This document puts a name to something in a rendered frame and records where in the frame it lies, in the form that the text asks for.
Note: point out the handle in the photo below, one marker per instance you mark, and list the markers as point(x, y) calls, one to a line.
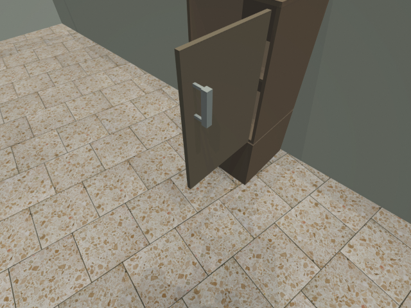
point(206, 105)

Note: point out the cupboard door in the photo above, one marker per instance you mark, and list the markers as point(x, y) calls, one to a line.
point(229, 61)

